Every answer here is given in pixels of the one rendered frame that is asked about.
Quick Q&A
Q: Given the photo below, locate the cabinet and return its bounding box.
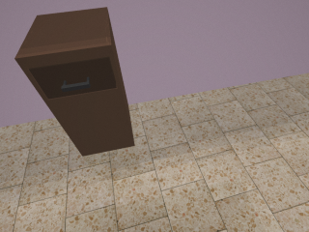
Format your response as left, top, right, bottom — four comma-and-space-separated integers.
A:
14, 7, 135, 157

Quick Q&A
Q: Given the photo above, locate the handle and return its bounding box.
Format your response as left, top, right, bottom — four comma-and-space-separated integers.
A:
61, 76, 91, 92

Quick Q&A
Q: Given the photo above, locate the drawer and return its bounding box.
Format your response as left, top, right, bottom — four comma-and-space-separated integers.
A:
29, 56, 117, 100

